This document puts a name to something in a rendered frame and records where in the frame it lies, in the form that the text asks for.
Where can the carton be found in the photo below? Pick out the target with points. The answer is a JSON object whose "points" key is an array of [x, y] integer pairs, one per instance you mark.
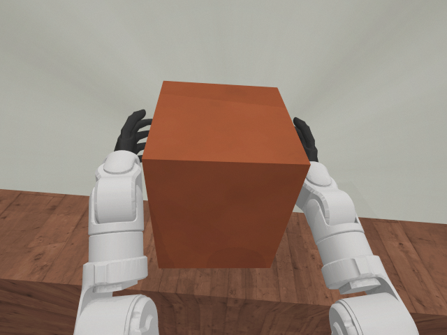
{"points": [[223, 167]]}

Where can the robot right forearm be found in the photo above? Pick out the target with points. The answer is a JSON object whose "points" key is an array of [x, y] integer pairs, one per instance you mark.
{"points": [[348, 262]]}

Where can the robot left forearm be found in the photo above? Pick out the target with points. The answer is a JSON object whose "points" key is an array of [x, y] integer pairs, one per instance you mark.
{"points": [[116, 222]]}

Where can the right robot hand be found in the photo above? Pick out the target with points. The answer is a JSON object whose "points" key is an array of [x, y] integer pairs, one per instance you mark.
{"points": [[306, 139]]}

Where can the left robot hand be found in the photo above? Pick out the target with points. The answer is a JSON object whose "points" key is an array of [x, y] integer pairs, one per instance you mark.
{"points": [[129, 136]]}

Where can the right robot upper arm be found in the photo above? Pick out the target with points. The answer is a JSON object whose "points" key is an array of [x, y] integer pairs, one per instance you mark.
{"points": [[377, 314]]}

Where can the left robot upper arm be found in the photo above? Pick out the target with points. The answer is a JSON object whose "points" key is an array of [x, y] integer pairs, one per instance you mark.
{"points": [[121, 315]]}

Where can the pedestal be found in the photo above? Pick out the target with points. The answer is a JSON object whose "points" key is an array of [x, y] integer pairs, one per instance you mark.
{"points": [[44, 244]]}

